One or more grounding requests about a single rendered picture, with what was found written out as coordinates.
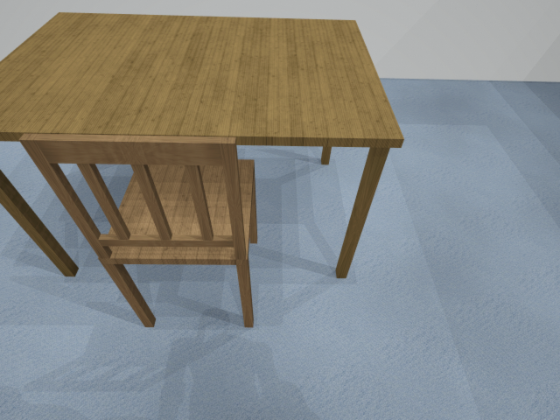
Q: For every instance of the chair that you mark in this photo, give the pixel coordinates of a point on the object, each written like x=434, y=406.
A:
x=190, y=201

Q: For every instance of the table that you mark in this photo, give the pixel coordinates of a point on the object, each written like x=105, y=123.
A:
x=265, y=81

